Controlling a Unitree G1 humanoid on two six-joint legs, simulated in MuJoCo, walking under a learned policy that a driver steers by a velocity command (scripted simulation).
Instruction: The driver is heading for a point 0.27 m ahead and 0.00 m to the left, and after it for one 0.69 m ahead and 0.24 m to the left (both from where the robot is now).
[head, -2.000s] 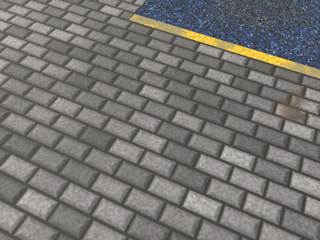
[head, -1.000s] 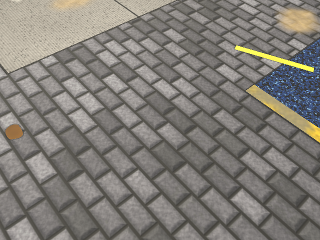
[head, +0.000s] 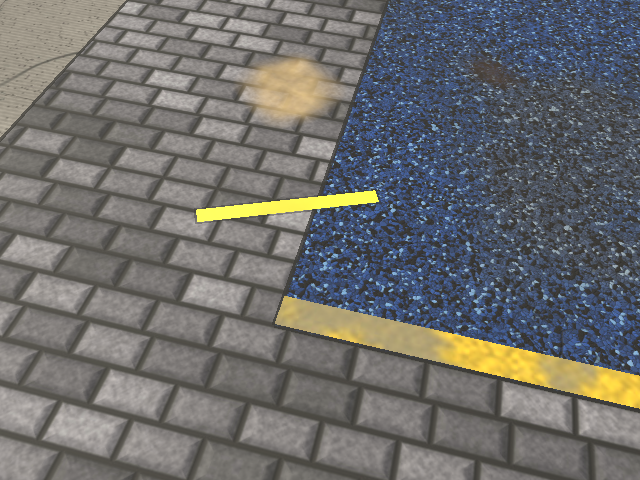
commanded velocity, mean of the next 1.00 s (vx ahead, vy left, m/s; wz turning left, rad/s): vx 0.50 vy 0.00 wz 0.34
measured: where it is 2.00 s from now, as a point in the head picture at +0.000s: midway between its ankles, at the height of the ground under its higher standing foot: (239, 377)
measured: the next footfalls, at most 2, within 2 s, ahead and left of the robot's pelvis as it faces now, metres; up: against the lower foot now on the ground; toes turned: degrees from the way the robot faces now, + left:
right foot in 0.28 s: +0.31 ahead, -0.15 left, +0.00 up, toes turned +2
left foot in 0.78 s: +0.54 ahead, +0.16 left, +0.00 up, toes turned +22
